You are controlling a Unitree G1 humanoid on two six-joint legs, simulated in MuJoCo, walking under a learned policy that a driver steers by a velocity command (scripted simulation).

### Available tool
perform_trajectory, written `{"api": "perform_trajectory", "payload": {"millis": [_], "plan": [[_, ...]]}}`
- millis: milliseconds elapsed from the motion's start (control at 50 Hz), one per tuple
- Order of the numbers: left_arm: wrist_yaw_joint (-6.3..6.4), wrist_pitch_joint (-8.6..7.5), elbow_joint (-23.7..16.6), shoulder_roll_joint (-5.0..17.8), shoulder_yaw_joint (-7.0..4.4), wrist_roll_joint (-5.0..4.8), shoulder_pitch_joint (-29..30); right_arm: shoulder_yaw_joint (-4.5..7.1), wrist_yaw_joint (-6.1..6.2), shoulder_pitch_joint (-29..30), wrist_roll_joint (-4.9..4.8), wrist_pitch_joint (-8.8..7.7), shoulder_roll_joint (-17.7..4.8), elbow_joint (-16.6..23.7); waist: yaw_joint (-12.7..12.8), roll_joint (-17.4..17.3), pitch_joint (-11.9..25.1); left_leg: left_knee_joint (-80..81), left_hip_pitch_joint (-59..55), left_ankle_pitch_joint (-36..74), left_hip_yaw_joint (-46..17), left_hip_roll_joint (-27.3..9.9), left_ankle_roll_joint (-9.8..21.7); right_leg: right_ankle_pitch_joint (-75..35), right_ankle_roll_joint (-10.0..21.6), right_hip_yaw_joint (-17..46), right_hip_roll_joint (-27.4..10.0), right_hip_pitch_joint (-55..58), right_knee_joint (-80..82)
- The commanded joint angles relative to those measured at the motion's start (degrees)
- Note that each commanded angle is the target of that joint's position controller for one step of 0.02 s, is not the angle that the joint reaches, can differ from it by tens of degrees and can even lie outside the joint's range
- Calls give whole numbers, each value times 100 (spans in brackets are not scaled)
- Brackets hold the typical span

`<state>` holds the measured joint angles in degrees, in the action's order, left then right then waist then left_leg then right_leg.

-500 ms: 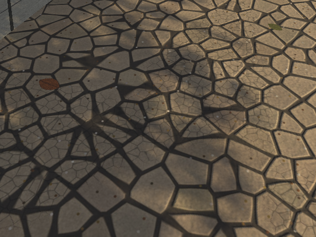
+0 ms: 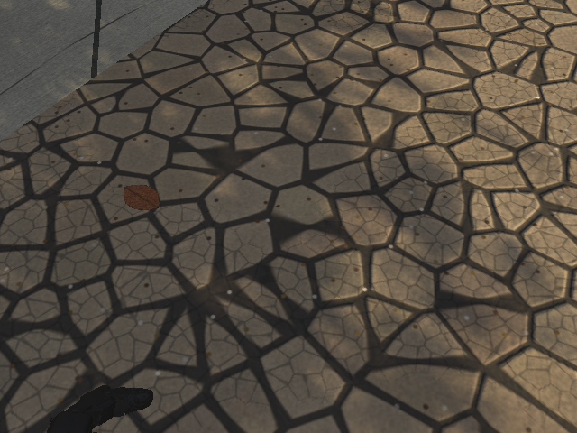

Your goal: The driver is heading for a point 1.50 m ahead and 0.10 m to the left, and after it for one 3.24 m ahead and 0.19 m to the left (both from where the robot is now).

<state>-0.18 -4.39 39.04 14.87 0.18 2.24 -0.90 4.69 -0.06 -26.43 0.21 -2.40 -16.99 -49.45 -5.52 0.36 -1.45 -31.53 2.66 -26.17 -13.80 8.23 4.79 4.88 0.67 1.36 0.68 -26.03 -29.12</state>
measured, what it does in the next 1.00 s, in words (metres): walks ahead: left foot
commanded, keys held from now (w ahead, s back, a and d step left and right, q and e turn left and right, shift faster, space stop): w+q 0.30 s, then w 0.22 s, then w+e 0.48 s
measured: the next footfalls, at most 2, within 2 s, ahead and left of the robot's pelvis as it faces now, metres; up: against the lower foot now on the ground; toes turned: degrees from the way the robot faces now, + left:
left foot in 0.50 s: +0.37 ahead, +0.15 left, +0.00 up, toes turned +18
right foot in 1.06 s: +0.69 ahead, +0.03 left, +0.00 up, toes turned -2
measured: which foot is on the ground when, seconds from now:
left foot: up 0.00-0.48, down 0.50-1.00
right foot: down 0.00-0.52, up 0.54-1.00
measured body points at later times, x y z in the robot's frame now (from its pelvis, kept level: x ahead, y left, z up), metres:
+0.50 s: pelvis +0.25 +0.03 +0.00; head +0.28 +0.04 +0.45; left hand +0.14 +0.27 -0.13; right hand +0.53 -0.12 -0.08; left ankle +0.33 +0.13 -0.72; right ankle +0.11 -0.11 -0.72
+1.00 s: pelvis +0.50 +0.09 +0.01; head +0.53 +0.09 +0.45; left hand +0.65 +0.34 -0.11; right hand +0.50 -0.17 -0.13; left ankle +0.34 +0.14 -0.72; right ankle +0.66 +0.01 -0.70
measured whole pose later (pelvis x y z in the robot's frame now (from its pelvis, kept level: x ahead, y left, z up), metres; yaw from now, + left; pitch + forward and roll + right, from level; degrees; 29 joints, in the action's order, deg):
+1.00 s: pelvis +0.50 +0.09 +0.01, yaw +5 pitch +1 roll +1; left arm -3.5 -0.5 45.0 13.3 -1.9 2.0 -6.0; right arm 1.6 1.2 -22.7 1.3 -4.7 -13.1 -53.5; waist -2.5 1.0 -2.7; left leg -12.5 -7.9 -21.6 13.6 2.6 2.1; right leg 4.5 5.3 -5.8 -1.8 -33.2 -37.1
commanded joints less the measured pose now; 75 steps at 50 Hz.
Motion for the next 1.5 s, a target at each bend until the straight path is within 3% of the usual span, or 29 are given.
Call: {"api": "perform_trajectory", "payload": {"millis": [20, 40, 60, 80, 120, 200, 320, 400, 460, 500, 520, 540, 560, 600, 660, 780, 940, 1000, 1040, 1060, 1080, 1100, 1120, 1140, 1180, 1220, 1280, 1440, 1500], "plan": [[168, 21, 65, 1797, -556, 100, -1976, -4, -23, -269, -110, -125, -270, 795, 798, 1785, 1913, -3399, 3128, -774, 652, 44, -36, 2007, 1082, 4337, -2719, 4139, 1368], [140, 79, 14, 1195, -473, 22, -1620, 36, 22, -101, 77, -10, -608, 561, 666, 737, 1076, -3881, 3480, -234, 649, -538, -5, 2622, 1078, 3925, -2520, 3386, 1315], [112, 80, -31, 733, -362, -29, -1334, 36, -45, 311, 123, 14, -599, 568, 687, 178, 452, -3752, 3392, 281, 720, -699, -41, 2272, 954, 2965, -2171, 2654, 1447], [96, 65, -8, 582, -315, -12, -1191, 20, -99, 482, 123, 36, -480, 605, 605, 211, 188, -3540, 3255, 547, 789, -857, -94, 1523, 819, 2193, -1879, 2228, 1608], [98, -20, 139, 555, -304, -44, -1331, 11, -205, 553, 205, 158, -421, 627, 524, 587, 56, -3422, 3092, 731, 915, -1009, -187, 418, 699, 1260, -1542, 1892, 1755], [31, -173, 325, 646, -369, -134, -1624, -31, -322, 1060, 195, 250, -313, 879, 507, 520, 89, -3370, 3559, 1284, 994, -1106, -274, -741, 810, 465, -1568, 2073, 1935], [10, -143, 578, 651, -391, -122, -1955, -178, -437, 2184, 173, 207, -86, 1268, 722, 443, -184, -1767, 3610, 2405, 1373, -1131, -317, -1292, 706, -593, -1319, 2175, 2012], [25, -94, 848, 795, -411, -115, -2369, -265, -446, 2735, 213, 167, -21, 1453, 877, 455, -348, -634, 3143, 2150, 1741, -976, -81, -1740, 682, -789, -1503, 2534, 1938], [57, 8, 1057, 974, -421, -106, -2528, -234, -342, 2521, 276, 117, -130, 1387, 700, 556, -133, -183, 2426, 1375, 1989, -594, 225, -3804, 636, -960, -1613, 3004, 1100], [78, 84, 1105, 989, -385, -148, -2504, -117, -245, 1127, 351, 4, -322, 906, 50, 390, 697, 473, 535, 1624, 1956, -327, 496, -4149, 487, -1265, -1437, 2619, -725], [72, 65, 885, 763, -301, -169, -2448, 11, -153, 185, 438, -25, -744, 693, -315, -106, 1437, 485, -1069, 1223, 691, -1437, 766, -2133, 382, -1291, -1254, 1394, -2317], [-50, 68, 652, 133, -171, -269, -2937, 127, -83, 146, 355, -6, -1319, 697, 54, -1470, 2104, 937, -2578, 1687, -2232, -3315, 1571, 2789, 127, -1077, -137, -797, -4353], [18, 116, 682, 810, -363, -168, -2264, 155, -22, 83, 128, 27, -1213, 729, -239, -418, 1909, 1140, -2157, 2224, -2149, -3165, 1461, 2465, 206, -71, -187, -1187, -4787], [-21, 46, 639, 549, -312, -272, -1953, -31, -1, 738, 128, -53, -596, 568, 243, -214, 531, 1454, -608, 3216, -415, -2612, 985, 1660, 291, 143, -513, -1072, -4135], [-99, 287, 967, 400, -337, -85, -2421, -171, -5, 1114, 95, -202, -165, 513, 662, -486, 200, 2016, 469, 3214, 589, -2146, 557, 1290, 178, 110, -576, -268, -3600], [-221, 374, 735, 250, -379, -87, -1467, -129, 15, 719, 85, -358, -265, 194, 582, -383, -296, 2545, 300, 3143, 1446, -2035, 461, 92, 71, 129, -600, -1301, -2929], [-354, 314, 195, 99, -241, -32, -124, -137, 135, 189, 91, -314, -378, -186, 271, -360, -521, 2171, -651, 4557, 2313, -2171, 250, -373, 360, -701, -366, -1151, -898], [-308, 329, 208, 226, -297, -17, -453, -101, 199, 282, 121, -243, -605, -231, 510, -556, -162, 1134, -1069, 6977, 2593, -2257, 127, 465, 714, -1055, 113, -428, -699], [-244, 288, 459, 456, -428, 12, -1448, -58, 218, 379, 148, -143, -770, -201, 957, -594, 456, -566, -883, 7385, 2669, -2274, 120, 962, 1025, -1040, 476, 760, -421], [-178, 247, 719, 730, -565, 80, -2343, -56, 200, 517, 119, -127, -794, -103, 1426, -299, 918, -2032, -18, 6177, 2740, -2123, -9, 873, 1291, -551, 306, 2105, 72], [-77, 274, 732, 1446, -779, 93, -2645, -177, 114, 351, 26, -179, -249, 230, 1295, 832, 1477, -4189, 2086, 2334, 2783, -1386, -289, 1078, 1967, 1880, -1327, 3802, 234], [-105, 314, 641, 1657, -823, -115, -2453, -136, 50, 618, 57, -232, -377, 500, 1166, 913, 1864, -5368, 3493, -457, 1611, -463, -411, 383, 2585, 4349, -2105, 4377, 1075], [-72, 347, 692, 1481, -798, -212, -2238, -150, 18, 1130, 109, -285, -412, 613, 1153, 258, 1132, -5245, 4014, 136, 1043, -946, -362, 310, 2365, 3400, -1918, 3895, 1181], [-37, 344, 706, 1156, -714, -218, -1982, -184, 4, 1173, 62, -351, -379, 650, 945, 1, 478, -4733, 3912, 586, 1128, -1172, -364, -3, 2109, 2732, -1741, 3052, 1315], [3, 295, 669, 764, -594, -236, -1530, -182, 12, 1025, 191, -242, -343, 582, 480, -205, -14, -3845, 3252, 763, 1150, -1432, -489, -856, 1662, 1816, -1114, 1912, 1520], [-16, 184, 642, 743, -566, -243, -1518, -197, -33, 870, 282, -35, -259, 572, 356, -31, 149, -3499, 2887, 826, 1241, -1442, -641, -1387, 1626, 1449, -849, 1589, 1589], [-29, 115, 685, 952, -622, -231, -1771, -214, -69, 1294, 262, 66, -187, 770, 438, 96, 80, -2801, 3120, 1317, 1375, -1448, -804, -1313, 1554, 1302, -643, 1456, 1728], [17, 74, 925, 851, -548, -178, -2589, -292, -157, 2714, 176, -21, -142, 1171, 1084, 320, -88, -675, 3466, 2644, 1516, -1254, -635, -1693, 1174, 1235, -748, 2574, 1617], [72, 55, 954, 949, -542, -129, -2566, -270, -165, 2796, 157, -81, -257, 1253, 1016, 377, -169, -210, 3149, 2351, 1491, -1110, -396, -2076, 1083, 1365, -1005, 2861, 1427]]}}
